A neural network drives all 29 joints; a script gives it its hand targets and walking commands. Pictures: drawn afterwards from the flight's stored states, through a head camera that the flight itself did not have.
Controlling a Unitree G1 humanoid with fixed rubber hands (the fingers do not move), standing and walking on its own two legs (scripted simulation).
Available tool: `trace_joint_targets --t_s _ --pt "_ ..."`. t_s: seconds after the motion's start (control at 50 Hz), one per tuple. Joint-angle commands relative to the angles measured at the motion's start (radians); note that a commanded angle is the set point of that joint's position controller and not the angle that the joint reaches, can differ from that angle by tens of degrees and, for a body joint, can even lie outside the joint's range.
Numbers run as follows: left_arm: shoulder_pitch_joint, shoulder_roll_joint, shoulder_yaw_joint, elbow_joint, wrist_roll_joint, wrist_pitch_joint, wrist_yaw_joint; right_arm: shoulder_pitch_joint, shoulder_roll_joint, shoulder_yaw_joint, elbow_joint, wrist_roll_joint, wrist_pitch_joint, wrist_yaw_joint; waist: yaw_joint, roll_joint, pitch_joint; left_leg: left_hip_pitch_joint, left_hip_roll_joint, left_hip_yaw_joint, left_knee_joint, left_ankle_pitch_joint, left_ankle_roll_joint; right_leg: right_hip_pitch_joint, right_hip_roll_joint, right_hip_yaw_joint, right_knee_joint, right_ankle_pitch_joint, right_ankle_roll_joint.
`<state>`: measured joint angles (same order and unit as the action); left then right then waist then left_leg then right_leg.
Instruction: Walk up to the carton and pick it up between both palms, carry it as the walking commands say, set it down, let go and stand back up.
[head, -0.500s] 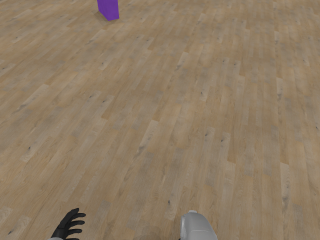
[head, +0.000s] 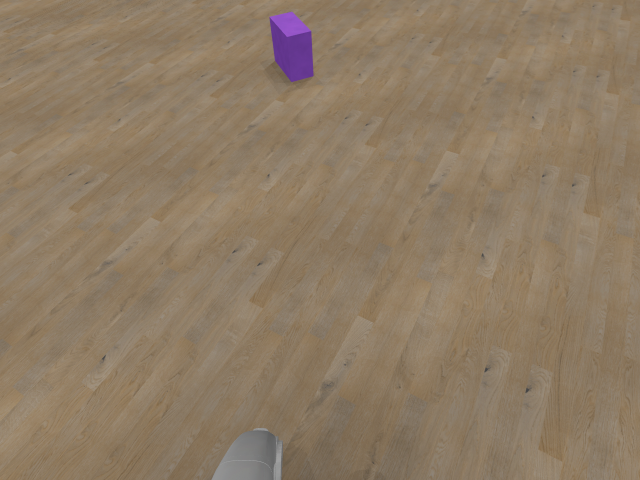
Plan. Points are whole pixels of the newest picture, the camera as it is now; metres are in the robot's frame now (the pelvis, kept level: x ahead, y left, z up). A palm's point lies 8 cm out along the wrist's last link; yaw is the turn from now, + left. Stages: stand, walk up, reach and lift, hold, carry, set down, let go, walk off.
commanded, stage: walk up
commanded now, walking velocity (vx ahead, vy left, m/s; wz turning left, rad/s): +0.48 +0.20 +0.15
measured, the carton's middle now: (291, 46) +2.39 +0.31 -0.64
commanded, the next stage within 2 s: none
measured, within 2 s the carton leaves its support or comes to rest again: neither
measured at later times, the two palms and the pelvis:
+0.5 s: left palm (136, 338) +0.33 +0.33 -0.13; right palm (457, 416) +0.22 -0.17 -0.11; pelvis +0.24 +0.08 +0.01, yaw +2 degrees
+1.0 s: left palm (173, 275) +0.43 +0.29 -0.11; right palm (439, 232) +0.57 -0.20 -0.14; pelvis +0.49 +0.04 +0.01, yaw +1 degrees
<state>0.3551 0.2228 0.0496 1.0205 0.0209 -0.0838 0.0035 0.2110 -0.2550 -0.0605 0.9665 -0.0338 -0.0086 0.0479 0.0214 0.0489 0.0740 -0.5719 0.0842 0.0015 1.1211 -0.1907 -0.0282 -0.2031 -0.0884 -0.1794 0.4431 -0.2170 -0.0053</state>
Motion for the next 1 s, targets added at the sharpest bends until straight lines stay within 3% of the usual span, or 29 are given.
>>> trace_joint_targets --t_s 0.0,0.04,0.1,0.14,0.16,0.18,0.2,0.22,0.24,0.26,0.28,0.3,0.32,0.34,0.36,0.42,0.56,0.6,0.62,0.64,0.68,0.7,0.72,0.74,0.76,0.8,0.84,0.9,0.98 --pt "-0.010 0.119 0.020 -0.051 0.002 -0.013 0.001 0.038 0.010 0.014 -0.027 0.003 0.018 0.027 -0.040 -0.230 0.019 0.055 0.036 -0.005 -0.178 0.096 -0.009 -0.066 -0.229 0.137 -0.260 0.135 -0.054" --pt "-0.002 0.126 0.028 -0.053 0.005 -0.009 -0.004 -0.048 0.015 0.024 -0.046 0.012 0.015 0.035 -0.026 -0.245 0.051 0.127 0.031 0.023 -0.361 0.133 -0.005 -0.095 -0.201 0.086 -0.302 0.016 -0.038" --pt "0.048 0.144 0.036 -0.041 0.006 -0.003 -0.015 -0.162 0.000 0.023 -0.069 0.020 -0.003 0.031 0.010 -0.295 0.055 0.187 0.013 0.081 -0.488 0.077 -0.005 -0.050 -0.193 0.061 -0.339 -0.104 -0.071" --pt "0.090 0.156 0.040 -0.033 0.005 0.005 -0.014 -0.185 -0.005 0.025 -0.068 0.008 -0.015 0.024 0.025 -0.230 0.061 0.186 0.010 0.097 -0.543 0.013 -0.001 0.011 -0.220 0.076 -0.319 -0.099 -0.084" --pt "0.095 0.163 0.042 -0.030 0.003 0.010 -0.012 -0.170 -0.009 0.025 -0.063 0.002 -0.023 0.020 0.018 -0.203 0.054 0.205 0.002 0.109 -0.580 -0.010 0.003 0.034 -0.227 0.074 -0.280 -0.066 -0.083" --pt "0.089 0.167 0.042 -0.030 -0.004 0.013 -0.012 -0.110 -0.021 0.022 -0.044 -0.004 -0.032 0.014 -0.016 -0.156 0.019 0.290 -0.020 0.130 -0.634 -0.001 0.009 0.034 -0.211 0.052 -0.176 0.001 -0.074" --pt "0.104 0.139 0.033 -0.033 -0.011 0.016 -0.013 -0.005 -0.063 0.010 -0.008 -0.013 -0.044 0.003 -0.056 -0.068 -0.057 0.452 -0.035 0.137 -0.658 -0.006 0.023 -0.005 -0.158 0.019 0.005 0.048 -0.056" --pt "0.123 0.084 0.015 -0.048 -0.008 0.017 -0.015 0.149 -0.141 -0.014 0.039 -0.026 -0.057 -0.013 -0.107 0.103 -0.166 0.655 0.058 -0.012 -0.703 -0.128 0.058 -0.136 -0.070 -0.026 0.313 -0.017 -0.024" --pt "0.122 0.005 -0.008 -0.094 -0.003 0.008 -0.011 0.255 -0.276 -0.053 0.038 -0.022 -0.060 -0.029 -0.166 0.390 -0.239 0.817 0.359 -0.487 -0.900 -0.316 0.152 -0.445 0.055 -0.016 0.646 -0.346 0.017" --pt "0.069 0.068 0.016 -0.087 0.015 0.018 -0.011 0.298 -0.310 -0.056 0.038 -0.007 -0.065 -0.032 -0.167 0.184 -0.251 0.789 0.465 -0.651 -0.930 -0.358 0.184 -0.503 -0.003 0.175 0.773 -0.355 -0.009" --pt "0.015 0.093 0.024 -0.079 0.013 0.021 -0.013 0.226 -0.261 -0.044 0.042 -0.001 -0.069 -0.034 -0.130 0.086 -0.159 0.700 0.411 -0.556 -0.911 -0.261 0.167 -0.513 -0.055 0.216 0.814 -0.252 -0.015" --pt "0.003 0.072 0.022 -0.078 0.000 0.017 -0.018 0.146 -0.174 -0.025 0.038 0.004 -0.076 -0.031 -0.081 0.065 -0.069 0.596 0.320 -0.401 -0.903 -0.098 0.145 -0.485 -0.079 0.210 0.783 -0.146 -0.011" --pt "0.007 0.062 0.018 -0.069 -0.005 0.018 -0.024 0.083 -0.109 -0.013 0.025 0.007 -0.082 -0.031 -0.045 0.078 -0.032 0.523 0.246 -0.286 -0.905 -0.008 0.122 -0.448 -0.086 0.203 0.732 -0.074 0.001" --pt "0.023 0.056 0.019 -0.058 0.000 0.028 -0.029 0.059 -0.068 -0.004 0.021 0.009 -0.088 -0.032 -0.020 0.112 -0.031 0.485 0.208 -0.197 -0.906 0.062 0.102 -0.407 -0.085 0.196 0.695 -0.033 0.016" --pt "0.024 0.047 0.021 -0.056 0.005 0.041 -0.033 0.075 -0.055 -0.001 0.024 0.012 -0.093 -0.033 -0.012 0.133 -0.044 0.472 0.201 -0.152 -0.903 0.142 0.103 -0.376 -0.070 0.174 0.681 -0.012 0.028" --pt "-0.068 0.033 0.017 -0.065 0.008 0.065 -0.040 0.152 -0.066 -0.002 0.039 0.014 -0.101 -0.038 -0.027 0.105 -0.040 0.494 0.218 -0.090 -0.911 0.255 0.120 -0.398 -0.056 0.151 0.628 0.035 0.045" --pt "-0.349 0.024 0.004 -0.146 -0.006 0.069 -0.063 0.234 -0.084 -0.008 0.051 0.004 -0.092 -0.051 -0.083 0.103 0.080 0.498 0.202 -0.010 -0.995 0.146 0.133 -0.369 -0.033 0.090 0.242 0.140 0.050" --pt "-0.369 0.034 0.008 -0.166 -0.003 0.056 -0.061 0.246 -0.094 -0.008 0.065 0.005 -0.091 -0.056 -0.077 0.132 0.074 0.486 0.196 -0.003 -0.980 0.131 0.133 -0.306 -0.028 0.078 0.167 0.129 0.052" --pt "-0.358 0.038 0.008 -0.167 -0.002 0.046 -0.059 0.243 -0.090 -0.006 0.081 0.007 -0.084 -0.058 -0.067 0.183 0.053 0.468 0.161 0.031 -0.965 0.100 0.132 -0.240 -0.018 0.062 0.149 0.103 0.048" --pt "-0.327 0.047 0.012 -0.156 0.000 0.041 -0.053 0.249 -0.086 -0.004 0.090 0.007 -0.077 -0.059 -0.055 0.178 0.033 0.458 0.154 0.039 -0.933 0.109 0.133 -0.190 -0.010 0.041 0.152 0.081 0.044" --pt "-0.188 0.080 0.029 -0.107 0.007 0.029 -0.037 0.246 -0.089 0.000 0.103 0.007 -0.072 -0.057 0.012 0.043 -0.049 0.437 0.131 0.077 -0.733 0.217 0.116 -0.014 0.002 -0.001 0.088 0.076 0.015" --pt "-0.037 0.119 0.045 -0.048 0.013 0.019 -0.026 0.260 -0.072 0.005 0.105 0.005 -0.070 -0.054 0.065 -0.080 -0.140 0.354 0.086 0.096 -0.496 0.218 0.098 0.178 0.000 0.021 0.061 0.041 -0.012" --pt "0.130 0.228 0.074 -0.012 0.033 0.008 -0.013 0.245 -0.039 0.012 0.065 0.004 -0.076 -0.053 0.134 -0.276 -0.227 0.145 0.028 0.085 -0.170 -0.010 0.056 0.347 -0.189 0.303 0.003 -0.057 -0.056" --pt "0.217 0.326 0.083 0.001 0.026 0.010 -0.004 0.284 0.018 0.023 0.039 0.022 -0.081 -0.054 0.133 -0.421 -0.322 -0.079 -0.088 0.014 0.083 -0.362 0.041 0.476 -0.462 0.808 -0.208 -0.102 -0.136" --pt "0.155 0.301 0.075 -0.012 0.014 0.016 -0.003 0.263 -0.038 0.008 0.059 0.016 -0.067 -0.056 0.062 -0.184 -0.304 -0.103 -0.003 -0.092 0.212 -0.324 0.039 0.394 -0.472 0.833 -0.203 -0.143 -0.150" --pt "-0.031 0.160 0.046 -0.047 0.004 0.004 -0.001 0.205 -0.021 -0.009 0.065 0.011 -0.059 -0.038 -0.009 -0.105 -0.103 -0.064 0.069 -0.065 0.166 -0.118 0.022 0.153 -0.359 0.541 -0.197 0.039 -0.125" --pt "-0.066 0.079 0.028 -0.042 -0.005 -0.009 -0.001 0.209 0.001 -0.011 0.064 0.005 -0.032 -0.021 -0.041 -0.163 -0.057 0.027 0.068 -0.025 0.103 -0.018 0.002 0.023 -0.263 0.328 -0.208 0.173 -0.073" --pt "0.011 0.085 0.020 -0.014 -0.006 -0.018 -0.007 0.166 0.006 -0.005 0.041 0.000 0.002 -0.001 -0.042 -0.235 -0.029 0.021 0.051 0.005 0.020 0.059 0.002 0.006 -0.234 0.220 -0.212 0.277 -0.056" --pt "0.077 0.107 0.028 -0.013 0.002 -0.011 -0.002 -0.001 0.011 0.010 -0.011 0.003 0.011 0.020 -0.003 -0.232 0.033 -0.007 0.038 0.041 -0.202 0.131 -0.013 0.020 -0.226 0.171 -0.274 0.152 -0.062"
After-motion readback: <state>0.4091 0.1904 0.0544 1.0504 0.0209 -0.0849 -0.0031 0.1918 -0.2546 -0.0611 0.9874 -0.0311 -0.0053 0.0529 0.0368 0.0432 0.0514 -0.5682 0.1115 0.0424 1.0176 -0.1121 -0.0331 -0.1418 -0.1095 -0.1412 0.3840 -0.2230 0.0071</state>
